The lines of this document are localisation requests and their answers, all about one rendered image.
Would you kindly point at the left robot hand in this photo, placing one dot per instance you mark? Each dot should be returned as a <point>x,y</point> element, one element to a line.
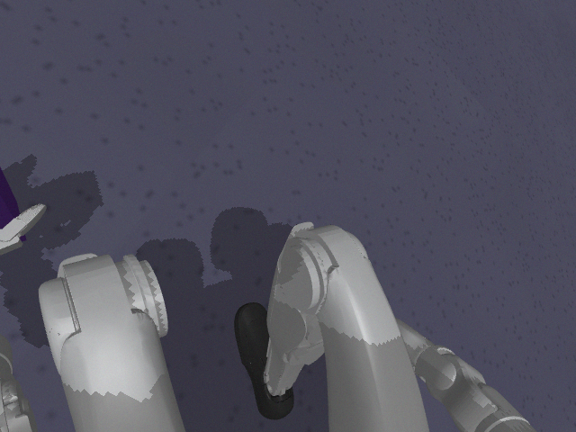
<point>11,233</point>

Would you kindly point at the right robot arm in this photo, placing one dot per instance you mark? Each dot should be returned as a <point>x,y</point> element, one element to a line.
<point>473,405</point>

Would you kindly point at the right robot foot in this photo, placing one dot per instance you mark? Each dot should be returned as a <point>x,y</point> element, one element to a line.
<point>252,338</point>

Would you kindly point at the right robot hand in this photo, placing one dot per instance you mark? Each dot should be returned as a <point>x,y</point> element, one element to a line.
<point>414,341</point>

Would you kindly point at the left robot arm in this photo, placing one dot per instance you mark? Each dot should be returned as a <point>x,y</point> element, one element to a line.
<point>16,414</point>

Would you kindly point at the carton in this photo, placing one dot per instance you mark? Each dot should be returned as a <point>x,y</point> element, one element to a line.
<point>8,205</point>

